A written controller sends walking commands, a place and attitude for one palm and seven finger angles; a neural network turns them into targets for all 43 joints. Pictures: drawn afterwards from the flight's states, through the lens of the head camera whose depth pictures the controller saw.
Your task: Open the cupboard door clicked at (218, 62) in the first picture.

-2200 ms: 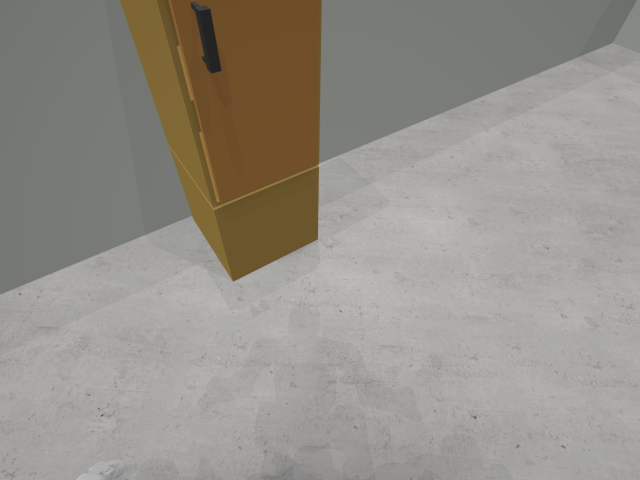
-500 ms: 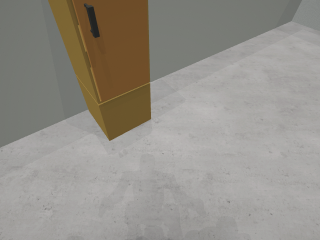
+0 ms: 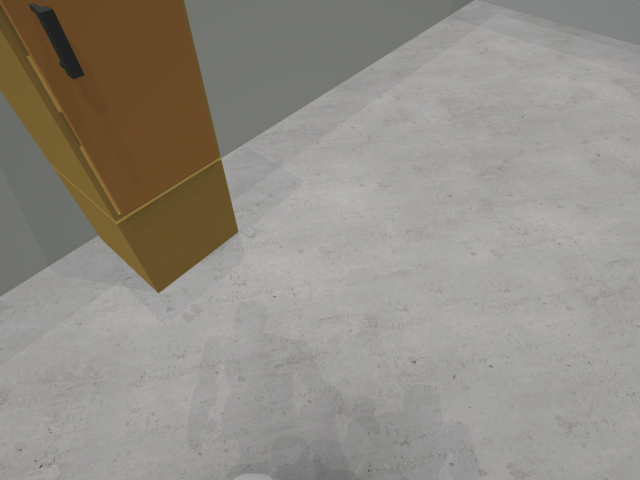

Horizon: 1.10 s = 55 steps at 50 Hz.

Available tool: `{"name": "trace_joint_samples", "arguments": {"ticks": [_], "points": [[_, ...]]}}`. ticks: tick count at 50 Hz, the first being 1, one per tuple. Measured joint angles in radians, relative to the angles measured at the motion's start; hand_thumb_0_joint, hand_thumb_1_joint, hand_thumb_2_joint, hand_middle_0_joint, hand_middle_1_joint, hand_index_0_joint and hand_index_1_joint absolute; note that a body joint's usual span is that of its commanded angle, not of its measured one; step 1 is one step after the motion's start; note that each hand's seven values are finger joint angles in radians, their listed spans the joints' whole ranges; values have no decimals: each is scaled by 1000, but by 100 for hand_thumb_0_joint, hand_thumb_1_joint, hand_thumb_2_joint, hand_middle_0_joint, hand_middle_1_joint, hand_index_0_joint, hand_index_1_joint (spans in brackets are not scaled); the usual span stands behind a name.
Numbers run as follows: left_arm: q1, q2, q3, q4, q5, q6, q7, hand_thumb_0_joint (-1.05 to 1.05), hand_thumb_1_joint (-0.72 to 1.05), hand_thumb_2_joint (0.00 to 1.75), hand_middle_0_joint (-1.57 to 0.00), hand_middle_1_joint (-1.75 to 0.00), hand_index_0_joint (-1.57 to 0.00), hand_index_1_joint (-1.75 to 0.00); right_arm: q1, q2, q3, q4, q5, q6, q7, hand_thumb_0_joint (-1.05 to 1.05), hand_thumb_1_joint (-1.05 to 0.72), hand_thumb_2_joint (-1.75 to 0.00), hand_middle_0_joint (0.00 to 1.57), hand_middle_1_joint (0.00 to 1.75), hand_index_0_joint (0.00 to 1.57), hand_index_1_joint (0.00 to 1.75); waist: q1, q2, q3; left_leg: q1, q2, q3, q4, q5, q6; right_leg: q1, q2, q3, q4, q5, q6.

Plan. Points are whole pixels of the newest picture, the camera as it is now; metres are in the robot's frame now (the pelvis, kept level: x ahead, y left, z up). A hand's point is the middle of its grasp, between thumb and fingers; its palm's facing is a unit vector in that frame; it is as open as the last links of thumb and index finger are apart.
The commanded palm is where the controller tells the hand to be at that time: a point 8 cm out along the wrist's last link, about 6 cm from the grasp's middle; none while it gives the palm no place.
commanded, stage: walk to a spot facing it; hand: left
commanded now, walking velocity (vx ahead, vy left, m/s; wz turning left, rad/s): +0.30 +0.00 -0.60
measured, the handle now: (55, 41) +0.79 +0.59 +0.13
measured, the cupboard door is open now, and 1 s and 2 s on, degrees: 0 0 0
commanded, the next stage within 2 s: turn to face it in 1.38 s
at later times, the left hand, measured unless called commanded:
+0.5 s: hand (243, 372) +0.30 +0.16 -0.18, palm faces -0.37 -0.92 -0.15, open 7.4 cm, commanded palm none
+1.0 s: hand (282, 290) +0.47 +0.12 -0.19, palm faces -0.44 -0.87 -0.20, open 7.3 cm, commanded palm none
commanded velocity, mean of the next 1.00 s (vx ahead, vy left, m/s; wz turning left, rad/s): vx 0.33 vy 0.00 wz -0.52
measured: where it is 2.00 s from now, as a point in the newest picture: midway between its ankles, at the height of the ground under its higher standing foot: (398, 373)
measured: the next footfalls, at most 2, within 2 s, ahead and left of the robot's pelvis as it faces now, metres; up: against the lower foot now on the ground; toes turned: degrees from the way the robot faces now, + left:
left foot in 0.12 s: +0.04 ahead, +0.14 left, +0.00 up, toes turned -2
right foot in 0.60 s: +0.27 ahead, -0.14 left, +0.00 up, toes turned -30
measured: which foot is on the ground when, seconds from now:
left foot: up 0.00-0.10, down 0.12-0.60, up 0.62-0.96, down 0.98-1.00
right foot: down 0.00-0.12, up 0.14-0.58, down 0.60-1.00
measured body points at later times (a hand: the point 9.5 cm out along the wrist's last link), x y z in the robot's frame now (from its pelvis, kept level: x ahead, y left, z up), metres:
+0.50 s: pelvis +0.12 +0.02 -0.01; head +0.18 +0.03 +0.44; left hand +0.32 +0.21 -0.16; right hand -0.04 -0.16 -0.14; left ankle +0.00 +0.14 -0.74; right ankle +0.20 -0.14 -0.69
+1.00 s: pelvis +0.35 -0.04 -0.02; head +0.37 -0.02 +0.43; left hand +0.50 +0.17 -0.17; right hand +0.33 -0.30 -0.14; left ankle +0.46 +0.03 -0.75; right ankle +0.24 -0.12 -0.74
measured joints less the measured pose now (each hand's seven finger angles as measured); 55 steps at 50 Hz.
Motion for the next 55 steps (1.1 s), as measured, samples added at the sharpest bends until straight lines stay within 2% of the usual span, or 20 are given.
{"name": "trace_joint_samples", "arguments": {"ticks": [4, 6, 8, 9, 12, 15, 19, 25, 28, 30, 33, 34, 36, 39, 42, 46, 49, 50, 52, 55], "points": [[9, 26, 14, 2, 3, 3, -2, 0, 90, 90, -20, -30, -21, -30, 10, 0, 0, -20, 7, -25, -4, 1, -91, -89, 20, 30, 20, 30, 11, -23, -27, 91, -24, 1, -221, -6, 18, -8, 5, 49, 3, -5, 20], [17, 38, 24, 0, -1, 12, -4, 0, 90, 90, -20, -30, -20, -30, 25, -3, 6, -39, 9, -52, -11, 0, -91, -89, 20, 30, 20, 30, 4, -17, -41, 169, -21, 2, -388, 26, 37, -41, 23, 61, 80, -73, 29], [6, 54, 38, 12, 0, 27, -9, 0, 90, 90, -20, -30, -20, -30, 40, 7, 13, -44, 3, -69, -18, 0, -91, -89, 20, 30, 20, 30, -13, -29, -40, 185, -23, 27, -383, 67, 65, -106, 8, 21, 265, -207, 36], [-1, 62, 45, 16, 4, 33, -15, 1, 91, 90, -20, -30, -20, -30, 55, 13, 17, -43, 0, -73, -19, 0, -91, -89, 20, 30, 20, 30, -19, -31, -42, 204, -20, 40, -392, 66, 73, -143, -3, -7, 366, -217, 43], [-28, 85, 60, 10, 14, 32, -33, 1, 91, 90, -20, -29, -20, -30, 113, 33, 30, -25, -1, -83, -23, 0, -91, -89, 20, 30, 20, 30, -23, -38, -44, 280, -10, 78, -474, 75, 76, -249, -48, -70, 600, -123, 65], [-58, 94, 64, -7, 16, 26, -37, 1, 91, 90, -19, -29, -20, -30, 166, 50, 40, 5, 1, -94, -29, 0, -91, -89, 20, 30, 20, 30, -24, -36, -33, 345, 1, 118, -536, 77, 75, -323, -88, -94, 709, -49, 81], [-110, 86, 55, -14, 16, 32, -40, 1, 91, 90, -19, -29, -19, -30, 228, 71, 47, 44, 0, -105, -33, 0, -91, -89, 20, 30, 20, 30, -40, -30, -1, 417, 12, 176, -571, 47, 69, -375, -127, -127, 694, -8, 86], [-220, 46, 29, -21, 11, 35, -49, 1, 91, 90, -19, -29, -19, -30, 305, 90, 49, 98, -7, -100, -35, 0, -91, -89, 20, 30, 20, 30, -87, -17, 68, 514, 28, 262, -582, -29, 40, -342, -124, -213, 412, -4, 52], [-268, 30, 16, -38, 10, 13, -48, 1, 91, 90, -19, -29, -19, -30, 338, 91, 44, 125, -5, -90, -31, 0, -91, -89, 20, 30, 20, 30, -103, -8, 97, 532, 58, 299, -491, -101, 18, -267, -75, -255, 272, -47, 4], [-276, 30, 8, -50, 11, -18, -46, 1, 91, 90, -19, -29, -20, -30, 368, 97, 43, 139, 5, -78, -23, 0, -91, -89, 20, 30, 20, 30, -102, -23, 97, 463, 93, 296, -244, -112, 14, -176, -60, -271, 174, -1, -43], [-270, 22, 2, -59, -8, -50, -24, 0, 91, 90, -20, -29, -20, -30, 318, 88, 34, 139, 17, -53, -18, 1, -91, -89, 20, 30, 21, 30, -101, -9, 120, 208, 103, 117, 305, -76, 20, -165, -33, -263, 254, -48, -60], [-258, 22, 1, -55, -12, -51, -17, 0, 91, 90, -20, -29, -20, -30, 289, 85, 31, 130, 14, -49, -17, 1, -91, -89, 20, 30, 20, 30, -103, -7, 120, 134, 102, 78, 392, -45, 20, -142, -23, -257, 243, -63, -56], [-226, 21, -1, -36, -10, -49, -4, 0, 91, 90, -20, -29, -20, -30, 227, 80, 25, 99, 5, -46, -15, 1, -91, -89, 20, 30, 20, 30, -105, -6, 108, 10, 114, 39, 425, -1, 18, -94, -6, -236, 191, -64, -43], [-173, 13, 1, 3, -1, -44, 5, 0, 91, 90, -20, -29, -20, -30, 144, 74, 18, 38, -3, -50, -12, 1, -91, -89, 20, 30, 20, 30, -105, 0, 70, -113, 135, 21, 296, 40, 6, -37, 4, -199, 118, -54, -34], [-128, 18, 13, 27, 2, -45, 8, 0, 93, 90, -20, -30, -20, -30, 77, 74, 15, -7, -6, -57, -4, 1, -91, -89, 20, 30, 20, 30, -87, 7, 33, -158, 138, 20, 120, 96, -4, 8, 5, -164, 75, -64, -21], [-74, 31, 19, 37, 5, -44, -1, 0, 92, 90, -20, -30, -20, -30, 15, 75, 17, -37, -6, -70, 10, 0, -91, -89, 19, 30, 20, 30, -45, 5, 4, -111, 105, 32, -107, 131, -3, 61, -6, -121, 70, -111, 5], [-27, 37, 26, 37, 1, -39, -3, 0, 92, 90, -20, -30, -20, -30, -4, 68, 20, -50, -5, -88, 11, 0, -91, -89, 20, 30, 20, 30, -16, 2, -13, -5, 67, 63, -283, 157, 4, 87, -17, -91, 119, -180, 32], [-13, 42, 31, 37, -2, -35, -3, 0, 92, 90, -20, -30, -20, -30, -12, 70, 22, -50, -9, -97, 8, 0, -91, -89, 20, 30, 20, 30, -10, -10, -14, 13, 57, 79, -290, 191, 27, 75, -26, -73, 175, -211, 28], [3, 48, 39, 51, -2, -21, -3, 0, 91, 90, -20, -30, -20, -30, -20, 76, 29, -55, -15, -109, 5, 0, -91, -89, 20, 30, 20, 30, -4, -26, -12, 37, 56, 123, -252, 143, 61, -5, -39, -68, 409, -290, 23], [2, 51, 52, 66, 6, -4, -14, 1, 91, 90, -20, -29, -20, -30, 7, 90, 36, -50, -14, -117, -4, 0, -91, -89, 20, 30, 21, 30, -11, -31, -12, 117, 58, 171, -309, 106, 69, -140, -73, -108, 693, -226, 29]]}}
